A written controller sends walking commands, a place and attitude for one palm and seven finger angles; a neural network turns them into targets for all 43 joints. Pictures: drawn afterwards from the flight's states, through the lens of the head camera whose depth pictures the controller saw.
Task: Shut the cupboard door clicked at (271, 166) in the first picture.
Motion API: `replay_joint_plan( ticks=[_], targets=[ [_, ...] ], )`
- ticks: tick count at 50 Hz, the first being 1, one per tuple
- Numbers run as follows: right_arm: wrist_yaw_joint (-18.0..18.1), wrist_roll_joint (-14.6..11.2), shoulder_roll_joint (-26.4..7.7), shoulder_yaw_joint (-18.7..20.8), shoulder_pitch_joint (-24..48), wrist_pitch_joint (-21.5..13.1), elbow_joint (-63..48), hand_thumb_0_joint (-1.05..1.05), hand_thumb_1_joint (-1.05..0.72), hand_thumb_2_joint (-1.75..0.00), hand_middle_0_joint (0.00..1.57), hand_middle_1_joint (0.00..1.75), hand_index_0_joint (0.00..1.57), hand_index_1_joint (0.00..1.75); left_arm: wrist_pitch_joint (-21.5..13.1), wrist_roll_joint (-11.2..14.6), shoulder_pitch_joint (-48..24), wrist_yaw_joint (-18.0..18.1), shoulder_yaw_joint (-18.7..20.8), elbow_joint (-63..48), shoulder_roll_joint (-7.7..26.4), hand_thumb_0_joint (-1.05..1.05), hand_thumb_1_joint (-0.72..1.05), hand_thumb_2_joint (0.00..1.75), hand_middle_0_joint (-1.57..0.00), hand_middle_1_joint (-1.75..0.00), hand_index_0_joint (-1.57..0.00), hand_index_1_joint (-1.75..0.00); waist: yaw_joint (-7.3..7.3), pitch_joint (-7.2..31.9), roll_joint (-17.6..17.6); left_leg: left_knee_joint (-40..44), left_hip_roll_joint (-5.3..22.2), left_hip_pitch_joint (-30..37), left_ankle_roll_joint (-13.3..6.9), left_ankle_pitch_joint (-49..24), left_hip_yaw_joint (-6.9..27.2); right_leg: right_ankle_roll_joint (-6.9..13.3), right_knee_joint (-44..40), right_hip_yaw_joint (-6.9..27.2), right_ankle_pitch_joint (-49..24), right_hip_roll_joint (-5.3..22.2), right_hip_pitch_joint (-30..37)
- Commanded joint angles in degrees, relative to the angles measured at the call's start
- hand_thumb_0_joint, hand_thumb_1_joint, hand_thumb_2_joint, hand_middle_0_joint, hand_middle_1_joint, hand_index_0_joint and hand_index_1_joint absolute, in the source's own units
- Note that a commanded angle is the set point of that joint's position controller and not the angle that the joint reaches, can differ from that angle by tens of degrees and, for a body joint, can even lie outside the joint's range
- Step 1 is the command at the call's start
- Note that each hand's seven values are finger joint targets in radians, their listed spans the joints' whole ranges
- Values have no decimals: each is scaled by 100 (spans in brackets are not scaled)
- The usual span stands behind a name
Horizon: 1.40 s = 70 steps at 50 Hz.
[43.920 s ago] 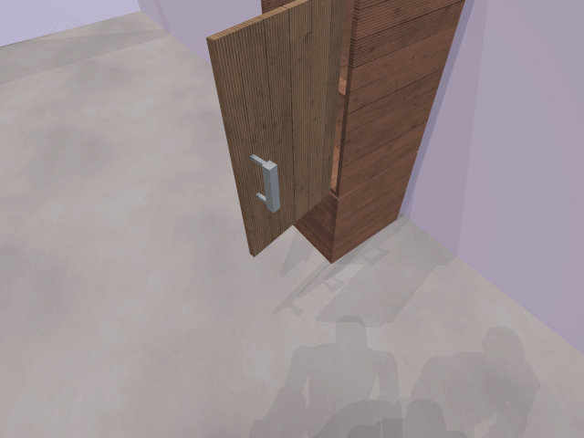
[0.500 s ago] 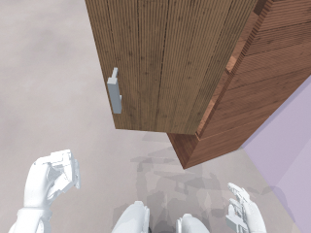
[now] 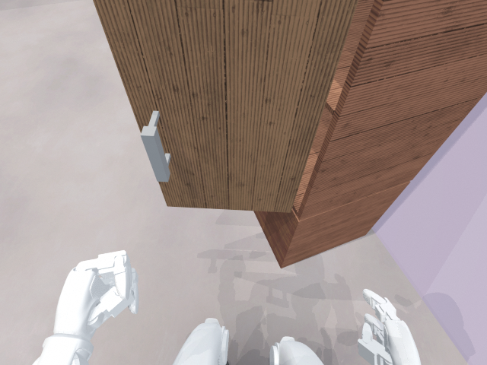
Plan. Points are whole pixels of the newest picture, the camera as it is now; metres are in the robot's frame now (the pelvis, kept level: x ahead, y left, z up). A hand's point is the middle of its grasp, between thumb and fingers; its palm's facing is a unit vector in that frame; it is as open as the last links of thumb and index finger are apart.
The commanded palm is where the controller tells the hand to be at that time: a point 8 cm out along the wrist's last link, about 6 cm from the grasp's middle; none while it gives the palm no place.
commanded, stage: bring the fist close to the handle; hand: left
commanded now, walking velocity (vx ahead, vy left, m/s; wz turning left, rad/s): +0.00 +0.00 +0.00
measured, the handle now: (159, 147) +0.49 +0.20 +0.04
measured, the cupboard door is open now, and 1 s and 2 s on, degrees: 66 66 62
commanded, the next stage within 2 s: push the door shut along its arc in 1.34 s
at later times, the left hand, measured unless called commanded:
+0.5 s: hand (145, 235) +0.30 +0.18 +0.04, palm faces +0.02 -1.00 -0.02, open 3.1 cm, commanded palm +0.28 +0.22 +0.04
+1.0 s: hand (177, 199) +0.37 +0.14 +0.05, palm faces +0.00 -1.00 -0.01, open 3.1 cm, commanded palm +0.34 +0.20 +0.04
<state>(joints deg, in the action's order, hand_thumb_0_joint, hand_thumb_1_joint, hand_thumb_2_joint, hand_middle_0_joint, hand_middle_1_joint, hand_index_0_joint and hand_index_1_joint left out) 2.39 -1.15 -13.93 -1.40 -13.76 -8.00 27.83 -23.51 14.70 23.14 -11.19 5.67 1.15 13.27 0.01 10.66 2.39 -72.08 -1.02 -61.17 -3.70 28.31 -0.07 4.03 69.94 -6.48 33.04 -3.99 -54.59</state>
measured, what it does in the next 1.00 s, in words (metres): stands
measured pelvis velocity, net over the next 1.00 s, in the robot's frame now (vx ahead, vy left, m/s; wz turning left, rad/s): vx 0.00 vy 0.01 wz -0.01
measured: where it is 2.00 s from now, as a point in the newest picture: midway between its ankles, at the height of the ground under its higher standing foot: outside the picture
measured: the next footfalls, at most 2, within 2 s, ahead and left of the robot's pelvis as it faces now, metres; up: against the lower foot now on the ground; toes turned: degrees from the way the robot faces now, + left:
none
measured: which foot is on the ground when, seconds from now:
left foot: down 0.00-1.00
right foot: down 0.00-1.00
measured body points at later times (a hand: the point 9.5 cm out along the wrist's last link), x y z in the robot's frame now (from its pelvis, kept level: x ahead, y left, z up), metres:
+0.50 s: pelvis +0.01 -0.01 +0.00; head +0.08 -0.01 +0.45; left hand +0.29 +0.23 +0.05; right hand +0.16 -0.26 -0.09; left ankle +0.06 +0.08 -0.63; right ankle +0.01 -0.08 -0.63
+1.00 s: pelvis +0.00 +0.01 +0.01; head +0.08 +0.02 +0.45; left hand +0.36 +0.19 +0.05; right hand +0.13 -0.24 -0.10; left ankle +0.06 +0.08 -0.63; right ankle +0.01 -0.08 -0.63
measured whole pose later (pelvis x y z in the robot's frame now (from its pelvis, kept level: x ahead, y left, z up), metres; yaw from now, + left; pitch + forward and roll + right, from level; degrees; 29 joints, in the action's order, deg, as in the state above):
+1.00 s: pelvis +0.00 +0.01 +0.01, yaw -1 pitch +19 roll -3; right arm 0.2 0.0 -14.1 -1.2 -14.1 -3.2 34.2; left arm -25.7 8.1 -15.4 -1.4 3.8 31.3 9.6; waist -2.3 9.9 2.4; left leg -69.0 -1.4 -61.0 -4.7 26.7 -1.8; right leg 2.8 67.8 -4.6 31.4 -3.4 -55.1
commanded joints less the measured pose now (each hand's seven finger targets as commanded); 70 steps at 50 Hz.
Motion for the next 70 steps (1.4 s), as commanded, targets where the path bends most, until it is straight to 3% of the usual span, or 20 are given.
replay_joint_plan(
  ticks=[1,5,6,9,12,15,17,22,26,29,37,40,46,50,53,54,55,61,65,70],
  targets=[
    [61,14,-683,326,215,-343,-639,0,-90,-90,20,30,20,30,-905,103,-1173,231,693,-1356,879,0,90,90,-130,-150,-130,-150,-86,1131,93,758,124,953,173,-685,478,-161,-1115,845,-661,159,410],
    [21,-26,-758,317,226,-307,-534,0,-90,-90,20,30,20,30,-703,77,-1415,26,525,-428,746,0,90,90,-130,-150,-130,-150,-185,944,-44,568,104,526,142,-424,377,-246,-1323,1148,-314,252,413],
    [27,-57,-771,320,199,-288,-566,0,-90,-90,20,30,20,30,-566,97,-1344,-77,547,-274,786,0,90,90,-130,-150,-130,-150,-122,1027,-132,570,105,470,140,-444,349,-283,-1418,1267,-324,296,594],
    [67,-132,-812,312,137,-226,-657,0,-90,-90,20,30,20,30,-195,186,-1575,-313,571,-336,914,0,90,90,-130,-150,-130,-150,-62,1466,-104,587,107,620,100,-764,331,-428,-1495,1472,-926,372,1089],
    [94,-133,-765,301,98,-159,-629,0,-90,-90,20,30,20,30,-112,302,-1852,-268,988,-439,1164,0,90,90,-130,-150,-130,-150,5,1721,-304,589,119,621,126,-1048,324,-564,-1470,1580,-1724,479,1523],
    [95,-90,-711,301,155,-143,-532,0,-90,-90,20,30,20,30,-312,290,-2234,-97,1053,-367,1110,0,90,90,-130,-150,-130,-150,4,1577,-127,609,139,660,153,-1167,309,-506,-1318,1452,-2002,445,1392],
    [60,-76,-712,307,114,-129,-433,0,-90,-90,20,30,20,30,-432,263,-2298,-9,1011,-34,980,0,90,90,-130,-150,-130,-150,-53,1411,-303,636,144,634,171,-1124,325,-499,-1282,1376,-1980,427,1264],
    [-17,-90,-805,367,49,-64,-406,0,-90,-90,20,30,20,30,-412,98,-2423,-100,426,450,548,0,90,90,-130,-150,-130,-150,-113,1450,-174,825,134,988,138,-1130,344,-432,-1237,1125,-1760,344,931],
    [6,-92,-876,424,25,-55,-402,0,-90,-90,20,30,20,30,-408,9,-3074,-16,226,162,535,0,90,90,-130,-150,-130,-150,-158,1744,0,1045,157,1597,134,-1226,426,-284,-1173,781,-1571,231,663],
    [3,-39,-907,427,11,-42,-322,0,-90,-90,20,30,20,30,-540,-67,-3325,324,478,78,756,0,90,90,-130,-150,-130,-150,-103,1785,20,1169,191,1888,185,-1271,545,-195,-1089,585,-1425,158,442],
    [-133,52,-892,389,37,158,-168,0,-90,-90,20,30,20,30,-591,-538,-4248,823,55,1186,323,0,90,90,-130,-150,-130,-150,-282,1520,-3,1267,195,1888,230,-802,609,-196,-1116,509,-1017,169,-1],
    [-156,39,-937,404,-54,215,-184,0,-90,-90,20,30,20,30,-481,-530,-4377,761,10,1335,281,0,90,90,-130,-150,-130,-150,-220,1771,104,1381,226,2237,284,-950,698,-163,-1142,456,-1116,160,50],
    [-144,62,-943,411,-127,244,1,0,-90,-90,20,30,20,30,-608,-579,-5740,966,-132,1620,134,0,90,90,-130,-150,-130,-150,-425,1696,164,1461,301,2570,354,-774,954,-167,-1103,369,-1012,165,-391],
    [-226,114,-940,418,-192,334,-5,0,-90,-90,20,30,20,30,-712,-638,-5098,1162,400,2125,448,0,90,90,-130,-150,-130,-150,-137,2013,-47,1385,224,2405,346,-1276,754,-145,-1075,408,-1320,150,50],
    [-301,102,-891,410,-185,457,-85,0,-90,-90,20,30,20,30,-708,-708,-4906,1109,264,2252,359,0,90,90,-130,-150,-130,-150,-129,1947,-49,1370,191,2222,314,-1379,568,-166,-1126,469,-1512,148,291],
    [-312,97,-915,426,-238,492,-117,0,-90,-90,20,30,20,30,-707,-715,-4761,1101,415,2228,519,0,90,90,-130,-150,-130,-150,-31,1997,-4,1399,187,2222,325,-1457,577,-141,-1103,475,-1561,133,390],
    [-333,85,-884,418,-188,516,-146,0,-90,-90,20,30,20,30,-708,-730,-4784,1054,165,2127,302,0,90,90,-130,-150,-130,-150,-108,1973,61,1382,185,2282,304,-1521,523,-162,-1139,496,-1653,148,376],
    [-224,56,-876,422,-165,530,-46,0,-90,-90,20,30,20,30,-966,-547,-5473,959,285,2007,454,0,90,90,-130,-150,-130,-150,-316,1649,-328,1235,141,1724,172,-960,389,-236,-1333,716,-1352,177,532],
    [-186,64,-884,432,-141,435,63,0,-90,-90,20,30,20,30,-1198,-552,-5648,847,130,1938,404,0,90,90,-130,-150,-130,-150,-324,1816,71,1180,142,1939,192,-944,427,-213,-1270,724,-1275,194,352],
    [-181,37,-899,426,-175,439,106,0,-90,-90,20,30,20,30,-996,-519,-5418,699,157,2370,436,0,90,90,-130,-150,-130,-150,-304,1883,-64,1170,121,1824,175,-981,398,-243,-1304,765,-1369,201,462]
  ],
)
